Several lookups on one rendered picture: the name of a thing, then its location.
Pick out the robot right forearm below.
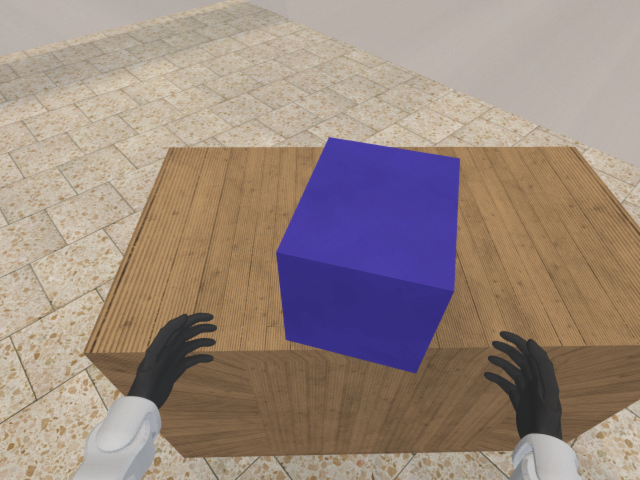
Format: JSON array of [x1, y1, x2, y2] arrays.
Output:
[[509, 433, 583, 480]]

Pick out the robot right hand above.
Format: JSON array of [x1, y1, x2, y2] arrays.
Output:
[[484, 331, 562, 440]]

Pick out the pedestal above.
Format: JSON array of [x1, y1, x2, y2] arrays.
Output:
[[83, 147, 640, 458]]

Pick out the robot left hand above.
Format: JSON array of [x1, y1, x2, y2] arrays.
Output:
[[127, 313, 217, 409]]

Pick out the robot left forearm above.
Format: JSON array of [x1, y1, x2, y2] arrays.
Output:
[[71, 396, 161, 480]]

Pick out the carton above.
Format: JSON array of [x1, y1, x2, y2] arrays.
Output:
[[276, 137, 460, 373]]

